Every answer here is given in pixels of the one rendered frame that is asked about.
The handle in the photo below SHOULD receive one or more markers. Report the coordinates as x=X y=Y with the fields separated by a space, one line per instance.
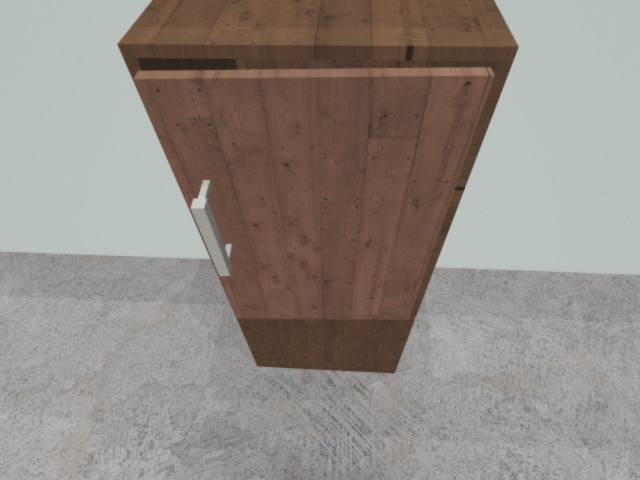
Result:
x=202 y=213

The cupboard door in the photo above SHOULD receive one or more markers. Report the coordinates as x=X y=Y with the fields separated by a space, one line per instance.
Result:
x=332 y=185

